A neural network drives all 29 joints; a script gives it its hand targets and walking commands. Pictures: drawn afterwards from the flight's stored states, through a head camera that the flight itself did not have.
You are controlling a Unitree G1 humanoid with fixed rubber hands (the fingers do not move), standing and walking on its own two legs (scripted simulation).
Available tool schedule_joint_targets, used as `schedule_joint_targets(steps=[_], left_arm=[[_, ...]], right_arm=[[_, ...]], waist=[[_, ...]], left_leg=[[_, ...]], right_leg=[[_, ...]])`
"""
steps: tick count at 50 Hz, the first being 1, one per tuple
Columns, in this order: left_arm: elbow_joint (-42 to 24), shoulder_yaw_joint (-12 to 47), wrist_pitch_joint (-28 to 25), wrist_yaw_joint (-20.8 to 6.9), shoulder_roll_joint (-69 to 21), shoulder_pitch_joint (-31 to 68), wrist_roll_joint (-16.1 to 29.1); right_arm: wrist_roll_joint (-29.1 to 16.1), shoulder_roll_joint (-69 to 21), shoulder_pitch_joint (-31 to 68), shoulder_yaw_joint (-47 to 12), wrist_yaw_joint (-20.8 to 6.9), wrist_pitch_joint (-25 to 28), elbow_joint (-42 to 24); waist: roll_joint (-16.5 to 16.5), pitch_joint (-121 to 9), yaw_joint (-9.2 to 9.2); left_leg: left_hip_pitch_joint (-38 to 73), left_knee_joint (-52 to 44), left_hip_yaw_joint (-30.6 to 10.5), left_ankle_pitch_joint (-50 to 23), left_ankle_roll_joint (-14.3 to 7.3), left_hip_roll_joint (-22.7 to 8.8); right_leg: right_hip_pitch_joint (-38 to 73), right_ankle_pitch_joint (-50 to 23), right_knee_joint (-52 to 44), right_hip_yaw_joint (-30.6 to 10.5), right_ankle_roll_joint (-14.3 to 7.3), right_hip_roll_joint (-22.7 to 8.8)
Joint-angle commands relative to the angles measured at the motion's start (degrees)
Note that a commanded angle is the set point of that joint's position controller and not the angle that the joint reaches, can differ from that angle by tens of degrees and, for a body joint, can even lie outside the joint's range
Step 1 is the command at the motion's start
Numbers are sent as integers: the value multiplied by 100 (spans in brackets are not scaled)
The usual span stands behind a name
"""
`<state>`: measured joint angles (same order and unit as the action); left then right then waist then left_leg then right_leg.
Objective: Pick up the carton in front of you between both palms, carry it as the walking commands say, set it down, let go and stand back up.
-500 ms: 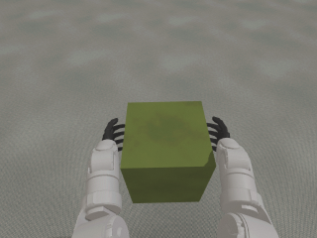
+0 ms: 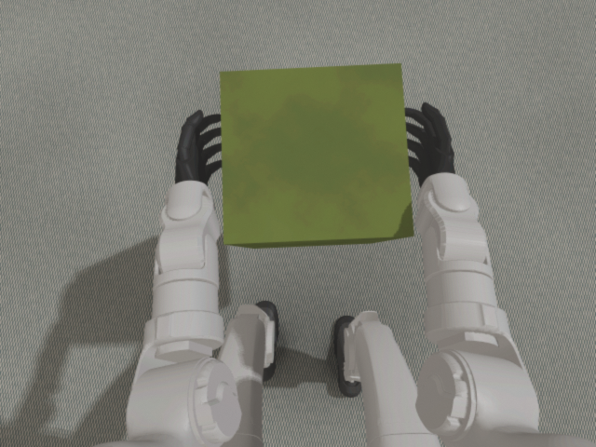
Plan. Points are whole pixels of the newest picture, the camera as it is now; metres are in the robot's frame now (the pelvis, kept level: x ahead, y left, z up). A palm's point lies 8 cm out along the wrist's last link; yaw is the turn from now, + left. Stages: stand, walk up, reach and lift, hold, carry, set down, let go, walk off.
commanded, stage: set down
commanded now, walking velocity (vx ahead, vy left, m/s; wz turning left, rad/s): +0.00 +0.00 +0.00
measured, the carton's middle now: (311, 175) +0.45 +0.01 -0.16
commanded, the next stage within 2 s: none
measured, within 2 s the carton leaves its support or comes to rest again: rests again in 1.60 s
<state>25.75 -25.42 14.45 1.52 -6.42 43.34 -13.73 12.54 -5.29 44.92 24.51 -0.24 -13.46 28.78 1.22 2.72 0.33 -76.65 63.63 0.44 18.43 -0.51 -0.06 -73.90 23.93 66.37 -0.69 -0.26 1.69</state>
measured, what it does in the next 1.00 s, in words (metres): lowers itself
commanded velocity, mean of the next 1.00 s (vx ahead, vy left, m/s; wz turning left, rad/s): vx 0.00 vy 0.00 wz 0.00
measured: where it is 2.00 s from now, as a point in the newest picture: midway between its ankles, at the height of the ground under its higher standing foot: (305, 362)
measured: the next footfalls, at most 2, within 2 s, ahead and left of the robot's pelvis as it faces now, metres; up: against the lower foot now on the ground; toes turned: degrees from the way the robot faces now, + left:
none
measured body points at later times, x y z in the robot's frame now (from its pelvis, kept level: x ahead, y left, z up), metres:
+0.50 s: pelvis -0.01 +0.00 -0.13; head +0.29 +0.01 +0.21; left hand +0.48 +0.17 -0.24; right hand +0.49 -0.14 -0.23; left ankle +0.09 +0.12 -0.63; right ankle +0.05 -0.11 -0.63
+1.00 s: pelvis -0.03 +0.00 -0.24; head +0.33 +0.02 +0.02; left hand +0.51 +0.18 -0.39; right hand +0.53 -0.12 -0.39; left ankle +0.09 +0.12 -0.63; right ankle +0.05 -0.11 -0.63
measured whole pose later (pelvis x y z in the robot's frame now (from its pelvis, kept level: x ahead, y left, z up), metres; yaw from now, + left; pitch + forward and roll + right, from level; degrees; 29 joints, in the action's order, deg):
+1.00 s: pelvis -0.03 +0.00 -0.24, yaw -1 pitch +45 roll -1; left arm 41.2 -24.4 17.7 5.5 7.2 75.0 -7.9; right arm 6.1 8.6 77.7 20.2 5.0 -16.2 45.9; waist 1.7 9.8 2.2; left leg -128.9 112.4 -0.2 28.4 -0.4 0.0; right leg -125.0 35.5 115.6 0.1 0.6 3.1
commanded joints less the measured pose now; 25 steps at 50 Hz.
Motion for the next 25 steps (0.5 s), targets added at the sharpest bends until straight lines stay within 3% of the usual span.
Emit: schedule_joint_targets(steps=[1, 5, 10, 18, 25], left_arm=[[349, 3575, 98, -1455, -5274, 3181, 572], [774, 3133, 330, -1627, -5190, 3197, 391], [996, 2844, 278, -1622, -4978, 3454, 334], [883, 3046, 165, -1455, -4757, 4194, 656], [827, 3102, 271, -1306, -4496, 4853, 877]], right_arm=[[-582, -5303, 3068, -3385, -1464, -109, 326], [-426, -5313, 3144, -2982, -1597, -350, 695], [-393, -5136, 3411, -2751, -1525, -299, 879], [-689, -4880, 4109, -3000, -1216, -187, 751], [-944, -4703, 4842, -3183, -1082, -300, 671]], waist=[[-97, -6320, 27], [-62, -5683, 103], [-33, -5671, 146], [-54, -6723, 125], [-30, -7225, 206]], left_leg=[[3492, 221, -160, -2210, 111, 792], [2445, 442, -66, -1667, 82, 810], [1625, 933, -22, -1659, 93, 834], [704, 1838, 63, -1644, 185, 867], [310, 2474, 174, -1395, 214, 883]], right_leg=[[1386, -1929, -247, -57, 146, 759], [683, -1472, -14, -53, 134, 761], [-61, -1487, 467, -29, 144, 767], [-433, -1636, 1403, 40, 184, 811], [-850, -1316, 2081, 186, 217, 866]])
